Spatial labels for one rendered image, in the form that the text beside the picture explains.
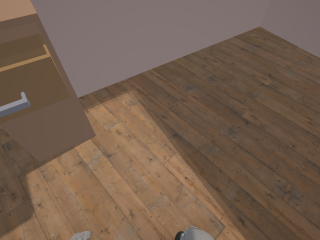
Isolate right robot thigh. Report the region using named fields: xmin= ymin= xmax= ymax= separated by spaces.
xmin=180 ymin=228 xmax=214 ymax=240

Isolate cabinet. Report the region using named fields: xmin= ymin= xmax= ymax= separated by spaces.
xmin=0 ymin=0 xmax=96 ymax=162

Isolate drawer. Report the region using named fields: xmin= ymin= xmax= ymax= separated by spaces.
xmin=0 ymin=33 xmax=71 ymax=124

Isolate handle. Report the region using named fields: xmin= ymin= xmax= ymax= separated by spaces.
xmin=0 ymin=91 xmax=31 ymax=118

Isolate robot right shin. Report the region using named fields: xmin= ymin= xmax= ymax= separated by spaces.
xmin=185 ymin=226 xmax=198 ymax=232

